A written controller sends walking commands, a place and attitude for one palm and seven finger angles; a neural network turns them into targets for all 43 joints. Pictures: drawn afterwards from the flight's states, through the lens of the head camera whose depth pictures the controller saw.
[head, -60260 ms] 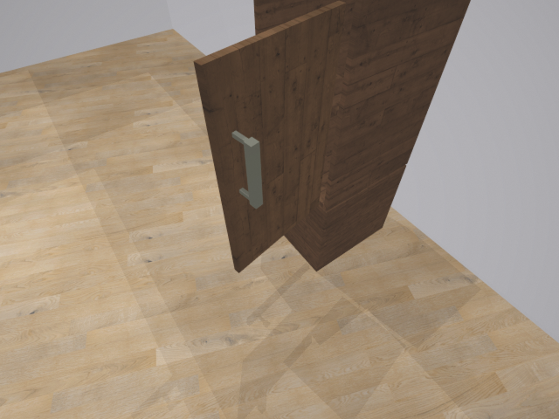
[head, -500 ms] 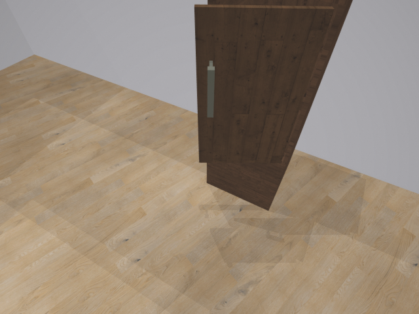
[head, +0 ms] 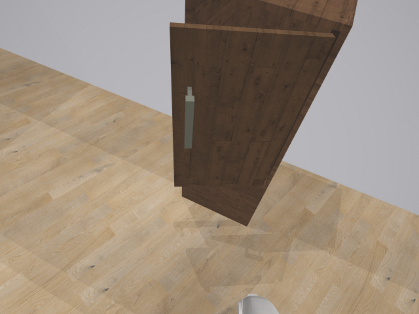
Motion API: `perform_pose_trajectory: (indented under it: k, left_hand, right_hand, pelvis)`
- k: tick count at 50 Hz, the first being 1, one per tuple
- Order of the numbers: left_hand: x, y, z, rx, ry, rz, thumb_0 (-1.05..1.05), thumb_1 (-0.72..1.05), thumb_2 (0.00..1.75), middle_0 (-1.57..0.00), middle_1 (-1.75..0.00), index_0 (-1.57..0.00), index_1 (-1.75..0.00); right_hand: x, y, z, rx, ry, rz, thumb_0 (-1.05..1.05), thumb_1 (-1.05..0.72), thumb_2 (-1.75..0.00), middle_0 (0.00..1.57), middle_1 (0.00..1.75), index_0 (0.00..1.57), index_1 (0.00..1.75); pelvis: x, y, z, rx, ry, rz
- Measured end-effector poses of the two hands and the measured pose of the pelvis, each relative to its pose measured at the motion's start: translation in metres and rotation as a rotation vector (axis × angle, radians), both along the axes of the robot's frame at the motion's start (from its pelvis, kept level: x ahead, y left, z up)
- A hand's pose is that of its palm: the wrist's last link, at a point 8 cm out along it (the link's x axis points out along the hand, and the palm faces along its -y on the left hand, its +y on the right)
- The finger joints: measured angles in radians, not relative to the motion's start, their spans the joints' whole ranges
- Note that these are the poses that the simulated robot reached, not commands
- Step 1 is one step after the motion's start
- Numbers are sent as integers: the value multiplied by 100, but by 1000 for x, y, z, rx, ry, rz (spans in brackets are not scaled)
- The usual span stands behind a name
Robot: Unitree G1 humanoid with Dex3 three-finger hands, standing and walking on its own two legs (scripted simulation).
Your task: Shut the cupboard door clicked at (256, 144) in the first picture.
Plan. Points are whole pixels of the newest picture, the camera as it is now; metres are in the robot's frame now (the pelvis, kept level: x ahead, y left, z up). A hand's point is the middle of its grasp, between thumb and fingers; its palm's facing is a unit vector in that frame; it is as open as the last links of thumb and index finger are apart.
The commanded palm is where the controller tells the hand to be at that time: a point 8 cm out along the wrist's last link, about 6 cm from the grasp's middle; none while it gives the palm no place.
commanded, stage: come to a stop and stand still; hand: left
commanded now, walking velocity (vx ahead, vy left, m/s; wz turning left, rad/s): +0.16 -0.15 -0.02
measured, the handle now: (188, 119) +0.56 +0.08 +0.02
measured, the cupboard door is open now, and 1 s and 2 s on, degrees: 29 29 29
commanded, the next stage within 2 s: look again from close up in 1.10 s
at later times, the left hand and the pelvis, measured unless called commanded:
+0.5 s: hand (152, 292) +0.19 +0.12 -0.17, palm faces +0.02 -0.97 -0.24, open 7.3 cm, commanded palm none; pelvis +0.09 -0.07 -0.01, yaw +1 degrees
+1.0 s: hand out of the picture +0.10 +0.18 -0.19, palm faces +0.02 -0.97 -0.26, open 7.4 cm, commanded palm none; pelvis +0.10 -0.02 -0.03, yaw +0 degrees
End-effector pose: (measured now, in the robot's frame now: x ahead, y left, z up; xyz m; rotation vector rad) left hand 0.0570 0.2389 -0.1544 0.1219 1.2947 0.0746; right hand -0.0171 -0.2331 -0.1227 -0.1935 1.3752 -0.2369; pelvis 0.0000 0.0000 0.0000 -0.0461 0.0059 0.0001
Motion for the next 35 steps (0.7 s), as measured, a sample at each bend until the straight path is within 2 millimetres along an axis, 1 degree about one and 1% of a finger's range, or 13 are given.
perform_pose_trajectory:
  k: [4, 7, 10, 11, 13, 16, 18, 22, 25, 28, 30, 32, 35]
  left_hand:
    - [55, -18, 7, 16, -43, -42, 0, 91, 90, -20, -30, -20, -30]
    - [93, -39, 7, 33, -67, -72, 0, 91, 90, -20, -30, -20, -30]
    - [126, -61, 0, 64, -113, -84, 0, 91, 90, -20, -30, -20, -30]
    - [133, -68, -1, 73, -122, -80, 0, 91, 90, -20, -30, -20, -30]
    - [140, -82, 1, 79, -117, -84, 0, 91, 90, -20, -30, -20, -30]
    - [141, -96, 5, 76, -99, -71, 0, 91, 90, -20, -30, -20, -30]
    - [140, -98, 9, 79, -104, -37, -1, 92, 90, -21, -30, -20, -30]
    - [134, -85, 14, 100, -110, -3, -1, 93, 90, -21, -30, -20, -30]
    - [124, -69, 13, 111, -105, 14, -1, 92, 90, -21, -30, -20, -30]
    - [112, -50, 6, 117, -101, 20, 0, 92, 90, -21, -30, -20, -30]
    - [105, -35, -2, 123, -107, 19, 0, 91, 90, -21, -30, -20, -30]
    - [97, -22, -5, 130, -114, 33, 0, 91, 90, -21, -30, -20, -30]
    - [82, -8, -4, 144, -106, 36, 0, 91, 90, -21, -30, -20, -30]
  right_hand:
    - [-4, -9, -4, 38, 78, -57, 0, -90, -90, 20, 30, 20, 30]
    - [0, -24, -12, 62, 129, -96, 0, -90, -90, 20, 30, 20, 30]
    - [11, -46, -31, 83, 173, -115, 0, -90, -90, 20, 30, 20, 30]
    - [18, -54, -37, 87, 184, -115, 0, -90, -90, 20, 30, 20, 30]
    - [38, -67, -43, 81, 181, -114, 0, -90, -90, 20, 30, 20, 30]
    - [77, -82, -43, 66, 124, -85, 0, -91, -90, 20, 30, 20, 30]
    - [106, -89, -40, 55, 72, -51, 0, -91, -90, 19, 30, 20, 30]
    - [162, -95, -32, 35, -48, 19, 0, -91, -90, 19, 30, 20, 30]
    - [195, -90, -22, 22, -142, 62, 0, -91, -90, 19, 30, 20, 30]
    - [216, -79, -11, 5, -220, 110, 0, -91, -90, 19, 30, 20, 30]
    - [226, -72, -11, -16, -292, 145, 0, -91, -90, 19, 30, 20, 30]
    - [231, -63, -9, -29, -328, 161, 0, -91, -90, 19, 30, 20, 30]
    - [236, -48, -8, -15, -369, 165, 0, -91, -90, 19, 30, 20, 30]
  pelvis:
    - [27, -18, 0, 6, 8, -2]
    - [50, -37, -5, 20, 12, -5]
    - [77, -60, -21, 56, 12, 2]
    - [82, -64, -24, 52, 10, -2]
    - [89, -69, -24, 43, 4, -1]
    - [94, -73, -17, 58, -3, 1]
    - [95, -74, -14, 64, -3, 3]
    - [94, -71, -11, 64, 3, 10]
    - [91, -65, -11, 60, 4, 16]
    - [87, -56, -14, 53, -2, 19]
    - [86, -46, -25, 25, 2, 38]
    - [85, -39, -29, 29, -16, 35]
    - [89, -30, -32, 31, -29, 24]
